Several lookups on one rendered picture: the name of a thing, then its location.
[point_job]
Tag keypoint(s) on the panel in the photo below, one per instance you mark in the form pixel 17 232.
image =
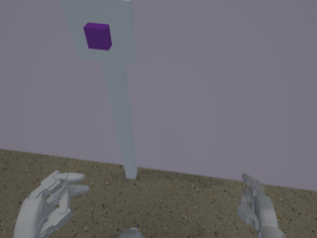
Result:
pixel 119 15

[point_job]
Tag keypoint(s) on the right robot hand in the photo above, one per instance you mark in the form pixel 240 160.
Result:
pixel 260 211

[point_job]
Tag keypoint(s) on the button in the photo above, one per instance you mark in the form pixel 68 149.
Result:
pixel 98 36

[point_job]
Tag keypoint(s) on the robot right forearm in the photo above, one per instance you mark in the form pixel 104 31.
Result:
pixel 269 232

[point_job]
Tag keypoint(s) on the left robot hand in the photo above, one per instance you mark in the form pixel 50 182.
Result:
pixel 35 209

